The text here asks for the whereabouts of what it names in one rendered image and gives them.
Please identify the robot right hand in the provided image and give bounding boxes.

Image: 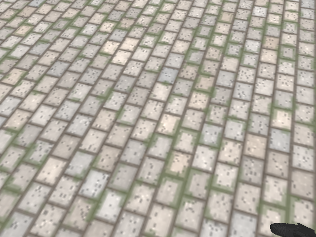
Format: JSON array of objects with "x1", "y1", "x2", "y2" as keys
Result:
[{"x1": 270, "y1": 223, "x2": 316, "y2": 237}]

